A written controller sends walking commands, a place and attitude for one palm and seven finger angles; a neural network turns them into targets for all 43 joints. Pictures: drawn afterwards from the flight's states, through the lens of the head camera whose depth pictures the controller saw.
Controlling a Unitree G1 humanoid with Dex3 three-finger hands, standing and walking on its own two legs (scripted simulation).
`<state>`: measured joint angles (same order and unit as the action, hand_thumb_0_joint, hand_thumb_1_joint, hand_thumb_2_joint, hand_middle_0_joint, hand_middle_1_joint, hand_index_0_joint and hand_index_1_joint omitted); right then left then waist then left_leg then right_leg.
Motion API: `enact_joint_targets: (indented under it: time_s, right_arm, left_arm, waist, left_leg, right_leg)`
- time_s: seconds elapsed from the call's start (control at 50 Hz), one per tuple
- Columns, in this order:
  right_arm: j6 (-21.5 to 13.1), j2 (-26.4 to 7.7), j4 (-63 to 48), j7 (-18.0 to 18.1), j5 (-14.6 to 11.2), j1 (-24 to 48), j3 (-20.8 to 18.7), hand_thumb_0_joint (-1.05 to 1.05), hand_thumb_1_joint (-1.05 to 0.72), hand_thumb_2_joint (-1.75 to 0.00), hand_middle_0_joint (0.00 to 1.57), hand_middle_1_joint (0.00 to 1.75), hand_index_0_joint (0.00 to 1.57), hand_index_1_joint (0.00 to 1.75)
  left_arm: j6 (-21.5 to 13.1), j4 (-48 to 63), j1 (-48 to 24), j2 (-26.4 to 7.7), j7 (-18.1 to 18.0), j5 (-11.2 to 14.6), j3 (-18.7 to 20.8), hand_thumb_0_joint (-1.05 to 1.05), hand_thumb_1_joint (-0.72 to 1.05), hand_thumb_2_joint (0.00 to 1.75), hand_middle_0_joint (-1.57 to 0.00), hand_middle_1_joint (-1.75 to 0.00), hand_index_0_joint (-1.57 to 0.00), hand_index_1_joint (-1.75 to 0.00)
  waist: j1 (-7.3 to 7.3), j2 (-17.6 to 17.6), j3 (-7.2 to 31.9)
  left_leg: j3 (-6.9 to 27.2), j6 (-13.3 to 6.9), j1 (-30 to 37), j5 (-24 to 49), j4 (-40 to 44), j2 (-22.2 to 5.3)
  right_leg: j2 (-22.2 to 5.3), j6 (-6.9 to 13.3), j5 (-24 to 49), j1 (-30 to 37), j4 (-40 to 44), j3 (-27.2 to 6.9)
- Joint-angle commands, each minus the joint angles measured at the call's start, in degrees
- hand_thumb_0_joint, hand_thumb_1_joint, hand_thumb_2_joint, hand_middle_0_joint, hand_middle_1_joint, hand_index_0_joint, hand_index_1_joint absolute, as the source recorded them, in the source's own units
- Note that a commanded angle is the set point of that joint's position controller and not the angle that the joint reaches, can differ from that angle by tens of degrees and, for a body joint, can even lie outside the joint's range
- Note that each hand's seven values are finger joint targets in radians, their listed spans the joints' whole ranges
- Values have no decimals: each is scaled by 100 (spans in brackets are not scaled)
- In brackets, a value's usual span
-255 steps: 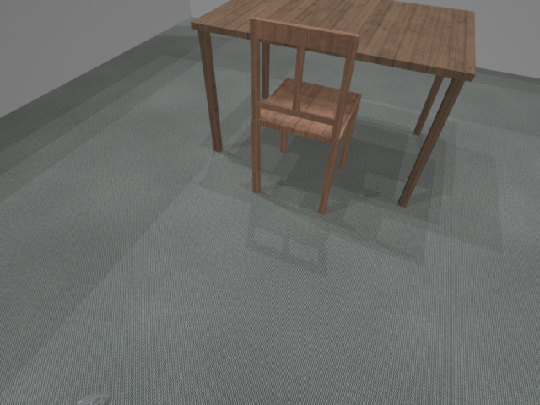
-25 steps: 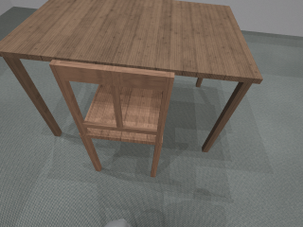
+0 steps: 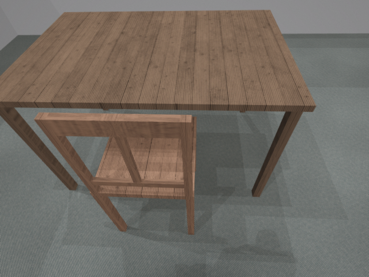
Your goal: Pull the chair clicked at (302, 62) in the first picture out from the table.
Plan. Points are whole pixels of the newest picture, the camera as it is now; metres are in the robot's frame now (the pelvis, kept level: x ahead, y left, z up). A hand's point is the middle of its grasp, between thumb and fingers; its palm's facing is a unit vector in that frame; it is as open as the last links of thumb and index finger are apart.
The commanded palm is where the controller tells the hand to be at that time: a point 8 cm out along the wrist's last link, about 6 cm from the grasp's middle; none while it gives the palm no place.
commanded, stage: come to a stop and stand still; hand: left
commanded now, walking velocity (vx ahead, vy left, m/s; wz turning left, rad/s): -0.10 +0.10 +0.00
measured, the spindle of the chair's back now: (129, 160) +0.45 +0.20 -0.09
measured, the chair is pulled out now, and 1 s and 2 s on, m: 0.00 0.00 0.00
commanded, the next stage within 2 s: look again from close up in 1.04 s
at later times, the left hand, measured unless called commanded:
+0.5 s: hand out of the picture -0.08 +0.25 -0.17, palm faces +0.04 -0.97 -0.23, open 7.3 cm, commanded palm none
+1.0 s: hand out of the picture -0.13 +0.19 -0.17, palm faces +0.02 -0.99 -0.14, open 7.3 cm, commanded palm none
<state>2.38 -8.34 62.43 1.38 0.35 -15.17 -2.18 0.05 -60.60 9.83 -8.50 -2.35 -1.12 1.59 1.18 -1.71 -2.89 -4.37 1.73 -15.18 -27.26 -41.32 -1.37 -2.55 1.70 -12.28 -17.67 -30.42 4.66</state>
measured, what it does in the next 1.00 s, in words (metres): walks backwards: left foot, then right foot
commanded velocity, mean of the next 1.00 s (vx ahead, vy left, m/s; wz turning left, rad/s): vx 0.00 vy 0.00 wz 0.00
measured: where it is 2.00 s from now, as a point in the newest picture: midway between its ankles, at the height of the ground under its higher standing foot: outside the picture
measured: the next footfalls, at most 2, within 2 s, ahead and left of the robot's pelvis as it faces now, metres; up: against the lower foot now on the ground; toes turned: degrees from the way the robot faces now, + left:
left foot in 0.20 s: -0.02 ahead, +0.15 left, +0.00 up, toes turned +3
right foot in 0.52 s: -0.09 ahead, -0.04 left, +0.00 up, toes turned -3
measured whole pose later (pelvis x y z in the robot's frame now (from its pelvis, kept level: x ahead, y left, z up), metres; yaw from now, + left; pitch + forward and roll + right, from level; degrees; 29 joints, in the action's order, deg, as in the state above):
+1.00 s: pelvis -0.11 +0.04 +0.01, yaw -1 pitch -2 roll +0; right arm 1.2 -6.3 67.1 1.9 0.8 -19.9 0.1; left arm 0.1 -65.8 18.6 -5.1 -2.1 -0.3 -0.1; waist 1.1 0.2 -1.0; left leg -4.9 -0.9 -12.9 -7.5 -22.0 -0.7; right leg 1.8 2.9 -15.2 -7.4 -24.1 2.8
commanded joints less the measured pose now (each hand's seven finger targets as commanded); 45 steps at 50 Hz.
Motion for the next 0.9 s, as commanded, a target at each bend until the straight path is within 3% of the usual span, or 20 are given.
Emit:
enact_joint_targets:
  time_s: [0.0, 0.08, 0.14, 0.16, 0.18, 0.2, 0.22, 0.24, 0.3, 0.34, 0.42, 0.48, 0.5, 0.52, 0.54, 0.56, 0.58, 0.66, 0.7, 0.88]
  right_arm:
    - [8, -384, -299, 37, -10, -262, -137, 0, -90, -90, 20, 30, 20, 30]
    - [-20, -288, -339, 1, -19, -428, -131, 0, -90, -90, 20, 30, 20, 30]
    - [-93, -286, -201, -7, 7, -923, -106, 0, -90, -90, 20, 30, 20, 30]
    - [-141, -447, -193, 1, 18, -958, -106, 0, -90, -90, 20, 30, 20, 30]
    - [-183, -732, -304, 7, 61, -784, -154, 0, -90, -90, 20, 30, 20, 30]
    - [-174, -1006, -539, 26, 109, -379, -169, 0, -90, -90, 20, 30, 20, 30]
    - [-174, -947, -622, 51, 130, 67, -111, 0, -90, -90, 20, 30, 20, 30]
    - [-198, -837, -619, 89, 118, 267, -71, 0, -90, -90, 20, 30, 20, 30]
    - [-199, -774, -640, 101, 94, 418, -5, 0, -90, -90, 20, 30, 20, 30]
    - [-194, -792, -570, 100, 75, 266, -9, 0, -90, -90, 20, 30, 20, 30]
    - [-217, -782, -306, 124, 76, -265, -31, 0, -90, -90, 20, 30, 20, 30]
    - [-232, -704, -194, 97, -2, -285, -13, 0, -90, -90, 20, 30, 20, 30]
    - [-238, -567, -197, 81, -42, -319, 11, 0, -90, -90, 20, 30, 20, 30]
    - [-242, -458, -200, 69, -66, -256, 49, 0, -90, -90, 20, 30, 20, 30]
    - [-254, -423, -165, 50, -54, -283, 80, 0, -90, -90, 20, 30, 20, 30]
    - [-246, -421, -90, 58, -12, -249, 94, 0, -90, -90, 20, 30, 20, 30]
    - [-237, -459, -43, 59, -15, -302, 94, 0, -90, -90, 20, 30, 20, 30]
    - [-227, -486, 172, 53, -12, -353, 145, 0, -90, -90, 20, 30, 20, 30]
    - [-195, -446, 235, 51, -4, -368, 162, 0, -90, -90, 20, 30, 20, 30]
    - [-153, -266, 320, 70, 27, -651, 148, 0, -90, -90, 20, 30, 20, 30]
  left_arm:
    - [6, 209, 497, -1211, -126, -62, 333, 0, 90, 90, -20, -30, -20, -30]
    - [66, 324, 259, -1221, -105, -90, 365, 0, 90, 90, -20, -30, -20, -30]
    - [138, 363, 65, -1153, -68, -46, 353, 0, 90, 90, -20, -30, -20, -30]
    - [167, 393, 90, -961, -44, -5, 299, 0, 90, 90, -20, -30, -20, -30]
    - [204, 425, 121, -645, -3, 41, 246, 0, 90, 90, -20, -30, -20, -30]
    - [247, 512, 45, -475, -2, 41, 227, 0, 90, 90, -20, -30, -20, -30]
    - [294, 436, 29, -582, -10, -4, 246, 0, 90, 90, -20, -30, -20, -30]
    - [351, 314, 141, -606, -15, -46, 260, 0, 90, 90, -20, -30, -20, -30]
    - [308, 107, 637, -552, 19, -32, 234, 0, 90, 90, -20, -30, -20, -30]
    - [277, 52, 744, -518, 18, -19, 164, 0, 90, 90, -20, -30, -20, -30]
    - [197, 52, 650, -392, 2, 14, 40, 0, 90, 90, -20, -30, -20, -30]
    - [99, -234, 1161, -405, -39, 30, 4, 0, 90, 90, -20, -30, -20, -30]
    - [41, -295, 1181, -495, -60, 26, -14, 0, 90, 90, -20, -30, -20, -30]
    - [-5, -307, 1107, -577, -65, 34, -42, 0, 90, 90, -20, -30, -20, -30]
    - [-27, -324, 1024, -607, -51, 42, -70, 0, 90, 90, -20, -30, -20, -30]
    - [-93, -362, 1001, -525, -48, 46, -86, 0, 90, 90, -20, -30, -20, -30]
    - [-118, -349, 956, -482, -48, 55, -105, 0, 90, 90, -20, -30, -20, -30]
    - [-77, -414, 1027, -400, -49, 77, -131, 0, 90, 90, -20, -30, -20, -30]
    - [-47, -437, 1089, -399, -46, 69, -129, 0, 90, 90, -20, -30, -20, -30]
    - [-24, -437, 1309, -296, -31, 64, -81, 0, 90, 90, -20, -30, -20, -30]
  waist:
    - [-276, 888, 684]
    - [-197, 1047, 815]
    - [45, 1102, 705]
    - [51, 580, 597]
    - [-5, -608, 400]
    - [-88, -1379, -88]
    - [-178, -1061, -249]
    - [-271, -1148, -381]
    - [-421, -598, -395]
    - [-329, -518, -312]
    - [-75, -456, -11]
    - [-217, -105, 250]
    - [-111, 190, 288]
    - [-50, 410, 201]
    - [14, 381, 229]
    - [18, 926, 280]
    - [34, 1168, 258]
    - [-1, 443, -172]
    - [-15, 294, -459]
    - [-57, 193, -652]
  left_leg:
    - [385, 97, -649, -465, -1024, -23]
    - [242, 107, -194, 14, -129, 10]
    - [12, 45, 931, 1306, 1611, 86]
    - [180, -6, 1143, 1436, 2094, -131]
    - [1237, -255, 795, 1218, 2742, -924]
    - [1963, -639, -221, 1400, 3163, -1646]
    - [1848, -890, -811, 1258, 3262, -1664]
    - [1542, -824, -988, 1326, 3273, -1409]
    - [1098, -900, -716, 1434, 3016, -1105]
    - [1062, -973, -146, 1441, 2952, -1032]
    - [1430, -1145, 822, 2263, 2747, -1224]
    - [1232, -824, 638, 2367, 2285, -923]
    - [1028, -564, 467, 2170, 2131, -658]
    - [781, -368, 562, 2034, 2066, -443]
    - [696, -283, 795, 2089, 2121, -353]
    - [626, -268, 946, 2407, 2047, -392]
    - [577, -272, 964, 2313, 2063, -412]
    - [670, -282, 941, 1930, 2362, -459]
    - [691, -280, 771, 1541, 2436, -413]
    - [687, -293, 523, 1032, 2411, -376]
  right_leg:
    - [-1816, 1145, 4570, 1251, 740, -1419]
    - [-1550, 943, 2998, 957, 858, -1231]
    - [-1173, 435, 993, 103, 685, -1064]
    - [-817, 204, 214, -212, 350, -869]
    - [-252, -90, -762, -565, -250, -463]
    - [57, -266, -1374, -551, -946, -201]
    - [41, -230, -1394, -256, -1656, -563]
    - [24, -219, -1258, -228, -2073, -773]
    - [92, -226, -970, -345, -2590, -699]
    - [74, -292, -1046, -459, -2184, -541]
    - [-4, -284, -1395, -182, -645, -382]
    - [-38, -216, -17, 864, 1146, -473]
    - [-307, -96, 317, 1067, 1339, -882]
    - [-625, 43, 529, 815, 1346, -1172]
    - [-745, 127, 632, 600, 1307, -1161]
    - [-636, 131, 1091, 578, 1278, -1180]
    - [-611, 120, 1159, 610, 1313, -1116]
    - [-437, 56, -179, 281, 1480, -1025]
    - [-397, 64, -648, 122, 1577, -1046]
    - [-334, 88, -1347, -162, 1681, -1060]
